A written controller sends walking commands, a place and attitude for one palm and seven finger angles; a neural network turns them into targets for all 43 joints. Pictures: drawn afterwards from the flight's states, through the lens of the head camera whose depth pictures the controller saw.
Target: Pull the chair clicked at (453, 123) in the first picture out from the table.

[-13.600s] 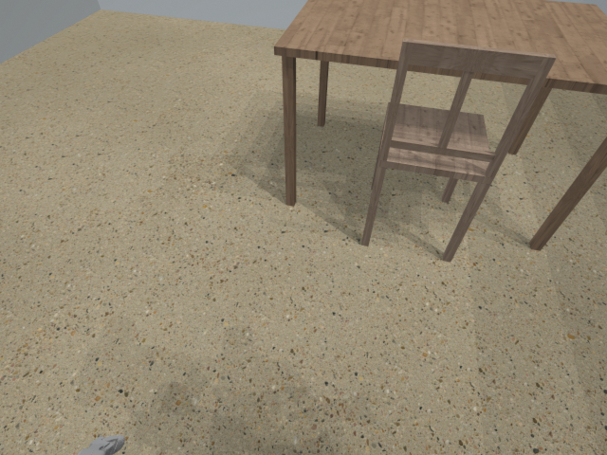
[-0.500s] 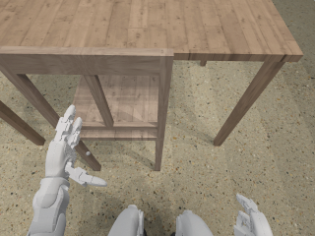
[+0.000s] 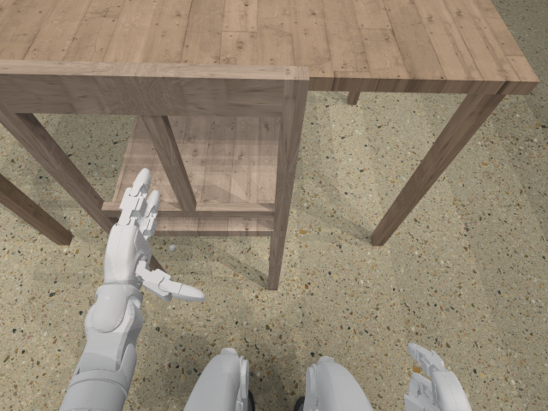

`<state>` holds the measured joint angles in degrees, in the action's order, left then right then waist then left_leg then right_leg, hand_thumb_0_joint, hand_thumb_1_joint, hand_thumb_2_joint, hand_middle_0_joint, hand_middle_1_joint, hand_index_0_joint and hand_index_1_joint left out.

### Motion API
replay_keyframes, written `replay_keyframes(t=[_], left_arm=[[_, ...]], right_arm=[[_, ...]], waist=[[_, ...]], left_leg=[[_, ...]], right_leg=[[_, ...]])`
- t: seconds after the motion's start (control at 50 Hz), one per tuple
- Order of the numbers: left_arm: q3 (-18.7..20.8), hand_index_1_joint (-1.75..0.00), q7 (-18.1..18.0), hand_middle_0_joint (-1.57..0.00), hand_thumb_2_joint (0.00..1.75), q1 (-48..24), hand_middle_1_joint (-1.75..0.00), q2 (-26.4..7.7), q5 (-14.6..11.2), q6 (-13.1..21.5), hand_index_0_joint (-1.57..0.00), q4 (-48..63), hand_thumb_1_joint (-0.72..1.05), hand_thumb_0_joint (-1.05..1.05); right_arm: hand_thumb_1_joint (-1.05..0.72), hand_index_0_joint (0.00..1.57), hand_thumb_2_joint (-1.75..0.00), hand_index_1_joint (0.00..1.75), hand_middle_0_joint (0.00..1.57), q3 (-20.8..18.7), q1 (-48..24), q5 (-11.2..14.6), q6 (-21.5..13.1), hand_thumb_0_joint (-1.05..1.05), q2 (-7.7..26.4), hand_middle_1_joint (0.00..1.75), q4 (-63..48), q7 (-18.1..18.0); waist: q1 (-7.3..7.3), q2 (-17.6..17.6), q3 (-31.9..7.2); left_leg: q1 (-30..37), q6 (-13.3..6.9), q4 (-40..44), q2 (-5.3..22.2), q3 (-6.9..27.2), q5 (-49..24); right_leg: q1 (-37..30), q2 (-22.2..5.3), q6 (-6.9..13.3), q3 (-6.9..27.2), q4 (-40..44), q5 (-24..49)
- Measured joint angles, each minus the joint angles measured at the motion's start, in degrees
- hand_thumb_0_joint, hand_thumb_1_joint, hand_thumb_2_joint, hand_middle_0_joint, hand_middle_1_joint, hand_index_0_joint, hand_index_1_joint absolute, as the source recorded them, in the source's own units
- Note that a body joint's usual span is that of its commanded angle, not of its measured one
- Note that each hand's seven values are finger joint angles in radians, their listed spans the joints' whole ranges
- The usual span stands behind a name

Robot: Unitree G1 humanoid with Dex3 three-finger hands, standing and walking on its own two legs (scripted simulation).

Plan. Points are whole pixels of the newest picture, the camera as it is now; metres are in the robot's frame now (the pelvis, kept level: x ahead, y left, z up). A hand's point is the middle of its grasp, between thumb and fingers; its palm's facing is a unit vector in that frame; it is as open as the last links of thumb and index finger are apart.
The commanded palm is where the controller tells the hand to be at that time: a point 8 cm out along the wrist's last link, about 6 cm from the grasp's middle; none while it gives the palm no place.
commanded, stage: aim the fingers beside a spindle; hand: left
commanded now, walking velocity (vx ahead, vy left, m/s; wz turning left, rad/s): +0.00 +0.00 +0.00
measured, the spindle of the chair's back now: (174, 167) +0.47 +0.18 +0.02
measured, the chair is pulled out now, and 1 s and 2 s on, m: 0.00 0.00 0.00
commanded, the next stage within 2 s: none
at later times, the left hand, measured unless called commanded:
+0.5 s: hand (169, 249) +0.32 +0.16 +0.04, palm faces +0.03 -1.00 -0.04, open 16.9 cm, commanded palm +0.30 +0.22 +0.03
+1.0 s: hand (168, 251) +0.33 +0.17 +0.01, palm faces +0.07 -1.00 -0.04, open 16.9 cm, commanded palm +0.30 +0.21 +0.03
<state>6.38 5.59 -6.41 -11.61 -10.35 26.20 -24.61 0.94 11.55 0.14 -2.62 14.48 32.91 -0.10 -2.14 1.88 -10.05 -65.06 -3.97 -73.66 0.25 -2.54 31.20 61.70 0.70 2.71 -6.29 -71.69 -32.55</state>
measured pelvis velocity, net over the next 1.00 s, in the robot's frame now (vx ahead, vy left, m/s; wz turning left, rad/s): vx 0.00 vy -0.01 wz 0.00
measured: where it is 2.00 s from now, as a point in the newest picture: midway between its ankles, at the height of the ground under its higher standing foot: outside the picture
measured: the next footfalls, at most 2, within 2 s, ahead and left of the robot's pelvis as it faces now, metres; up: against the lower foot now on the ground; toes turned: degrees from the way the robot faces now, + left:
none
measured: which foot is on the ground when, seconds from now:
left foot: down 0.00-1.00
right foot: down 0.00-1.00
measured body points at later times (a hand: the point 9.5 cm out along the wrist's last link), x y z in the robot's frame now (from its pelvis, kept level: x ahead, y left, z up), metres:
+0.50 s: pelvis +0.00 +0.00 +0.00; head +0.10 +0.01 +0.44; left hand +0.32 +0.21 +0.04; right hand +0.16 -0.25 -0.10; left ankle +0.03 +0.08 -0.62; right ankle +0.02 -0.10 -0.62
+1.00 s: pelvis +0.00 -0.01 +0.00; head +0.10 +0.00 +0.44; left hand +0.32 +0.22 +0.01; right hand +0.15 -0.25 -0.11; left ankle +0.03 +0.08 -0.62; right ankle +0.02 -0.10 -0.62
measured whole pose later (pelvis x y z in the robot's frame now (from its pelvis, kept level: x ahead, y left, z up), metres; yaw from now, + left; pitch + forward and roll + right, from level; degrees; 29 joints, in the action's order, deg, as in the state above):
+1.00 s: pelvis +0.00 -0.01 +0.00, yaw +0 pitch +22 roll -2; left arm 7.8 4.5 -6.5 -12.8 -10.8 25.2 -27.0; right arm 1.2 11.6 0.7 -0.5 14.4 32.1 0.0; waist -2.3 1.9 -10.1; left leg -64.8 -3.3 -73.5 0.5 -2.3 30.9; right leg 61.6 1.0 3.4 -6.4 -71.8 -32.5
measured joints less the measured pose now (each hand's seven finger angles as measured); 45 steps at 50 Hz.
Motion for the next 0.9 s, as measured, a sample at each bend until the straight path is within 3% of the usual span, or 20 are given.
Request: replay_keyframes(t=[0.1, 0.22, 0.34, 0.44, 0.54, 0.62, 0.7, 0.8, 0.9], left_arm=[[1.04, -0.08, -0.76, -0.06, 0.3, 2.08, -0.08, 0.21, -0.27, 0.24, -0.06, 3.26, -0.49, -0.02], [1.08, -0.08, -0.61, -0.06, 0.3, 4.81, -0.08, -0.96, -0.76, 2.38, -0.06, 6.07, -0.49, -0.01], [-0.69, -0.08, 1.25, -0.06, 0.3, 2.31, -0.08, 0.07, -1.41, 0.01, -0.05, 0.45, -0.5, -0.01], [-2.14, -0.08, -0.78, -0.06, 0.3, 4.9, -0.08, 1.3, 0.11, 0.98, -0.06, 6.63, -0.49, -0.02], [-0.23, -0.08, -2.83, -0.07, 0.3, 3.23, -0.08, -0.27, 1.31, 3.1, -0.06, 6.11, -0.5, -0.01], [1.12, -0.08, -1.09, -0.06, 0.3, 0.43, -0.08, -1.26, -0.32, 0.52, -0.06, -0.08, -0.49, -0.01], [-0.94, -0.08, 0.48, -0.06, 0.3, 1.71, -0.08, -0.18, -1.28, -1.19, -0.05, 0.14, -0.49, -0.01], [-3.48, -0.08, -1.87, -0.06, 0.3, 4.92, -0.08, 1.42, 0.5, 1.76, -0.06, 8.0, -0.49, -0.02], [-0.53, -0.08, -3.58, -0.07, 0.3, 1.35, -0.08, 0.0, 1.84, 2.96, -0.06, 3.54, -0.5, -0.01]], right_arm=[[-0.91, 0.21, -0.9, 0.3, 0.2, -0.26, 0.02, -0.14, 0.6, 0.01, -0.5, 0.3, -0.44, -0.05], [-0.91, 0.2, -0.9, 0.3, 0.2, -0.28, 0.83, 0.09, 1.0, 0.01, -0.22, 0.3, -0.01, 0.15], [-0.91, 0.21, -0.9, 0.3, 0.2, -0.14, 0.1, 0.49, 0.7, 0.01, 0.29, 0.3, -0.18, -0.18], [-0.91, 0.21, -0.9, 0.3, 0.2, -0.72, -0.56, -0.17, 0.36, 0.01, -0.1, 0.3, -0.83, -0.32], [-0.91, 0.2, -0.9, 0.3, 0.2, -0.36, -0.66, -0.3, 1.1, 0.01, -0.25, 0.3, -0.37, 0.12], [-0.91, 0.2, -0.9, 0.3, 0.2, 0.28, -0.39, 0.41, 1.7, 0.01, -0.15, 0.3, -0.52, 0.27], [-0.91, 0.21, -0.9, 0.3, 0.2, 0.09, 0.04, 0.59, 1.26, 0.01, -0.03, 0.3, -1.05, -0.11], [-0.91, 0.21, -0.9, 0.3, 0.2, -0.49, 0.15, -0.2, 0.59, 0.01, -0.14, 0.3, -0.31, -0.41], [-0.91, 0.2, -0.9, 0.3, 0.2, -0.03, -0.05, -0.14, 1.73, 0.01, -0.25, 0.3, 0.3, 0.14]], waist=[[-0.23, -0.38, 0.74], [0.55, 0.31, -0.03], [0.39, 0.24, -0.11], [0.04, -0.25, 0.72], [0.36, 0.04, 0.01], [0.44, 0.23, -0.41], [0.29, 0.39, 0.41], [0.25, 0.27, 0.9], [0.15, 0.14, -0.25]], left_leg=[[0.19, 0.08, -0.12, 0.35, -0.22, 0.22], [1.98, 0.03, 1.32, 0.12, 0.04, -0.09], [0.48, -0.04, 0.28, -0.15, 0.5, -0.13], [0.64, 0.08, 0.07, 0.14, 0.13, -0.02], [1.29, 0.09, 0.51, 0.09, 0.03, -0.2], [0.64, 0.18, 0.22, -0.02, 0.31, -0.31], [0.14, 0.24, -0.04, -0.01, 0.62, -0.35], [1.08, 0.34, 0.54, 0.12, 0.3, -0.37], [1.31, 0.45, 0.74, 0.09, 0.02, -0.38]], right_leg=[[-0.04, 0.35, 0.05, 0.26, -0.03, 0.02], [-2.03, 0.27, -0.11, 0.09, 1.6, 0.33], [-0.82, -0.05, -0.02, -0.44, 0.64, 0.13], [-0.74, 0.2, 0.0, -0.06, 0.35, 0.21], [-1.27, 0.17, 0.03, 0.06, 0.58, 0.3], [-0.74, 0.06, 0.2, -0.24, 0.25, 0.22], [-0.43, 0.08, 0.28, -0.56, 0.22, 0.29], [-1.14, 0.23, 0.24, -0.18, 0.68, 0.42], [-1.06, 0.19, 0.39, 0.11, 0.4, 0.23]])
